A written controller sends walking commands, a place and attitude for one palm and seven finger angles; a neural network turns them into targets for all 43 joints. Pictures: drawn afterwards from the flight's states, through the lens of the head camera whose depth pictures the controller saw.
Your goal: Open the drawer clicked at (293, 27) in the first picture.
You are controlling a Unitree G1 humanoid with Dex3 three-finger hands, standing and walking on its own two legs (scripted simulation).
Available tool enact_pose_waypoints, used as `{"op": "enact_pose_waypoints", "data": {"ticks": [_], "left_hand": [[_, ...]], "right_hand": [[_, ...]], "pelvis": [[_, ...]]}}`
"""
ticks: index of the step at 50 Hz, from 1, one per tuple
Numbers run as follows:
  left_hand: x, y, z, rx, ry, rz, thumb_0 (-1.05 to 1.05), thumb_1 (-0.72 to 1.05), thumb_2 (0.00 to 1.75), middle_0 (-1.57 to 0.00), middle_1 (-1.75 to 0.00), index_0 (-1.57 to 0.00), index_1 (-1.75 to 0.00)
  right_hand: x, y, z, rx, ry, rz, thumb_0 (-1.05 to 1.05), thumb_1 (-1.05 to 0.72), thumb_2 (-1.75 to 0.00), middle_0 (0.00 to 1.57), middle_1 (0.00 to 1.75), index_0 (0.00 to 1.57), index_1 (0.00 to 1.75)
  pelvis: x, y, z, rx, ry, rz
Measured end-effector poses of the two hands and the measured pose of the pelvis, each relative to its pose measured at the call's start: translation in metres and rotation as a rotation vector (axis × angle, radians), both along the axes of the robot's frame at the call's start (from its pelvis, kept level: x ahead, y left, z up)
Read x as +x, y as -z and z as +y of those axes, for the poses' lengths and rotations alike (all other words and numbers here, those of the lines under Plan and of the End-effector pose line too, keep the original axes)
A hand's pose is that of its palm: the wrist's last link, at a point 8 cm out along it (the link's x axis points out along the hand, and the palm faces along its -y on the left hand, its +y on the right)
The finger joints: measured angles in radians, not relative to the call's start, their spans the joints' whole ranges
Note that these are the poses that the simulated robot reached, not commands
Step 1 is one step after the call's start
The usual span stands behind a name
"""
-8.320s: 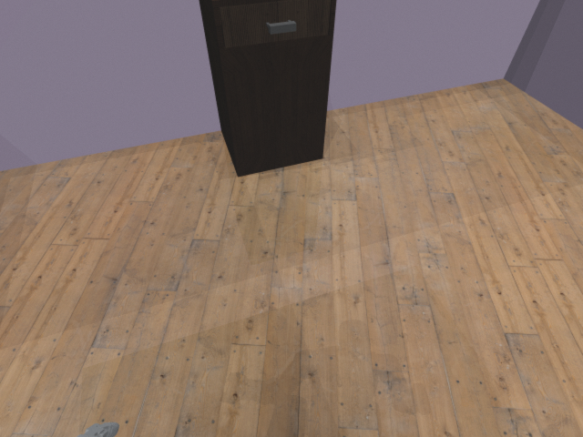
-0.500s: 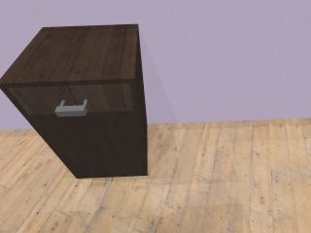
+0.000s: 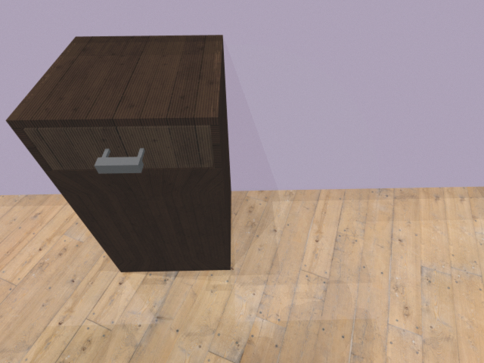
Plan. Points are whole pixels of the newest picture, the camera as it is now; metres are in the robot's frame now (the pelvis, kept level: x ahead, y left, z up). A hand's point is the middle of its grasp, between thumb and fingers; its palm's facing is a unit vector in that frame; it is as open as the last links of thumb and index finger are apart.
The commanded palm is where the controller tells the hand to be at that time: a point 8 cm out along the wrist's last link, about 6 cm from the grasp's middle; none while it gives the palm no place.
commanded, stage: look again from close up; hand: left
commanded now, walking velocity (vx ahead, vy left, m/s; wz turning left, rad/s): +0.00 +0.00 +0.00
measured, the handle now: (122, 158) +0.56 +0.33 -0.04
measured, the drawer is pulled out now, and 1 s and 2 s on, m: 0.00 0.00 0.00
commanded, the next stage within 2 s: shuffle to correct the standing spot in 0.32 s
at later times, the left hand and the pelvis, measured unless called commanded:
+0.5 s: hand out of the picture -0.04 +0.20 -0.17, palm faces +0.05 -0.98 -0.17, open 7.4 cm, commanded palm none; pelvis -0.02 +0.04 +0.00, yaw +0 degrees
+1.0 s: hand out of the picture +0.04 +0.24 -0.17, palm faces +0.08 -0.98 -0.19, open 7.3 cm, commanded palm none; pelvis +0.03 +0.07 +0.00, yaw +2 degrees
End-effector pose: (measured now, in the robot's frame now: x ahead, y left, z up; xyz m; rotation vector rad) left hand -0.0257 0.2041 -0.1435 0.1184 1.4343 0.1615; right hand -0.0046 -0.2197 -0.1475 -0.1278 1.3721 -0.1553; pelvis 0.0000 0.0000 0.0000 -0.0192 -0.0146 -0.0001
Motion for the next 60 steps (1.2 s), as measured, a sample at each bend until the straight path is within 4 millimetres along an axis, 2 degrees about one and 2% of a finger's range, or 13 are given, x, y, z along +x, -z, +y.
{"op": "enact_pose_waypoints", "data": {"ticks": [6,16,23,29,33,39,42,47,53,56,60], "left_hand": [[0.003,0.006,0.016,-0.021,-0.008,-0.042,0.0,0.9,0.9,-0.2,-0.3,-0.2,-0.3],[0.0,0.003,0.045,-0.003,0.005,-0.076,0.0,0.91,0.9,-0.2,-0.3,-0.2,-0.3],[-0.013,0.001,0.05,-0.002,0.004,-0.049,0.0,0.91,0.9,-0.2,-0.3,-0.19,-0.3],[-0.026,0.002,0.048,-0.007,-0.024,-0.025,0.0,0.91,0.9,-0.2,-0.3,-0.2,-0.3],[-0.034,0.006,0.049,-0.006,-0.079,-0.024,0.0,0.9,0.9,-0.2,-0.3,-0.2,-0.3],[-0.04,0.016,0.06,-0.031,-0.119,0.028,0.0,0.9,0.9,-0.2,-0.3,-0.2,-0.3],[-0.024,0.012,0.067,-0.038,-0.082,0.037,0.0,0.91,0.9,-0.2,-0.3,-0.2,-0.3],[0.03,0.002,0.073,-0.03,-0.042,-0.052,0.01,0.91,0.9,-0.2,-0.3,-0.19,-0.3],[0.075,-0.002,0.085,0.042,-0.026,-0.121,0.03,0.95,0.9,-0.2,-0.3,-0.2,-0.3],[0.088,-0.003,0.083,0.061,-0.019,-0.145,0.02,0.95,0.9,-0.2,-0.3,-0.19,-0.3],[0.096,-0.004,0.08,0.066,-0.009,-0.154,0.01,0.94,0.9,-0.2,-0.3,-0.2,-0.3]], "right_hand": [[0.003,-0.005,0.015,-0.016,-0.031,-0.046,0.01,-0.92,-0.9,0.19,0.29,0.19,0.3],[-0.016,-0.006,0.04,-0.003,-0.031,-0.039,0.01,-0.92,-0.9,0.2,0.29,0.2,0.3],[-0.031,-0.004,0.054,0.023,-0.021,-0.006,0.01,-0.91,-0.9,0.2,0.29,0.2,0.3],[-0.038,0.001,0.055,0.037,-0.031,0.036,0.0,-0.91,-0.9,0.2,0.3,0.2,0.3],[-0.031,0.003,0.051,0.023,-0.06,0.059,0.0,-0.91,-0.9,0.2,0.3,0.2,0.3],[-0.003,-0.005,0.053,-0.028,-0.079,0.007,0.01,-0.91,-0.9,0.2,0.29,0.2,0.3],[0.005,-0.009,0.059,-0.035,-0.053,-0.024,0.0,-0.91,-0.9,0.19,0.29,0.2,0.3],[0.007,-0.013,0.075,-0.004,-0.043,-0.003,0.0,-0.91,-0.9,0.19,0.29,0.2,0.3],[0.013,0.0,0.089,0.054,-0.037,0.053,0.0,-0.91,-0.9,0.2,0.29,0.2,0.3],[0.021,0.01,0.09,0.078,-0.024,0.062,0.0,-0.91,-0.9,0.2,0.29,0.2,0.3],[0.033,0.011,0.086,0.08,-0.016,0.042,0.01,-0.91,-0.9,0.2,0.3,0.2,0.3]], "pelvis": [[-0.006,0.001,0.016,0.009,-0.001,-0.012],[-0.016,-0.001,0.035,0.016,0.004,-0.017],[-0.02,-0.002,0.041,0.021,0.006,-0.013],[-0.018,0.001,0.043,0.02,-0.009,-0.008],[-0.012,0.005,0.044,0.011,-0.033,0.0],[0.003,0.008,0.059,0.011,-0.049,-0.001],[0.012,0.005,0.065,0.014,-0.033,0.002],[0.025,-0.004,0.068,0.019,-0.033,0.004],[0.038,0.001,0.062,0.041,-0.043,-0.006],[0.042,0.005,0.059,0.041,-0.036,-0.01],[0.042,0.005,0.056,0.039,-0.039,-0.002]]}}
